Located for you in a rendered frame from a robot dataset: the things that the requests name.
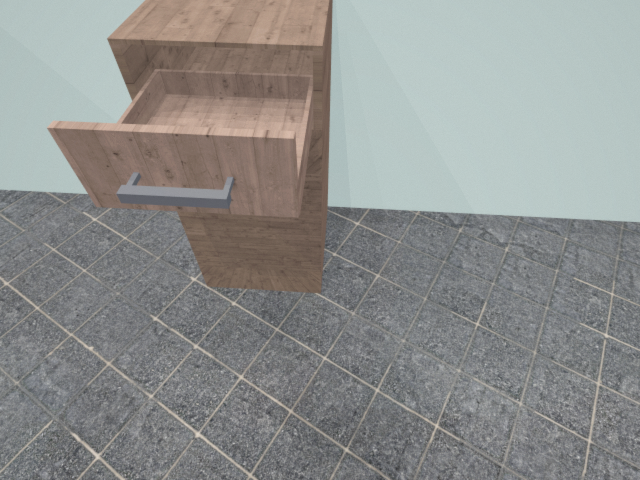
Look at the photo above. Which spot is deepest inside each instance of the cabinet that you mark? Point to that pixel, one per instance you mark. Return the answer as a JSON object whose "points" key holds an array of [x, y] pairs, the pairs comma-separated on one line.
{"points": [[254, 36]]}

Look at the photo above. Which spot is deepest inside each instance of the handle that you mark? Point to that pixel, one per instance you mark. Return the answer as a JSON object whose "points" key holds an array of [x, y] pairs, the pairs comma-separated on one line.
{"points": [[172, 196]]}

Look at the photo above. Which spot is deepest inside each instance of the drawer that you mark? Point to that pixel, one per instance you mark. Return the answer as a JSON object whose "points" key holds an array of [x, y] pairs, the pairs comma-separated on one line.
{"points": [[193, 129]]}

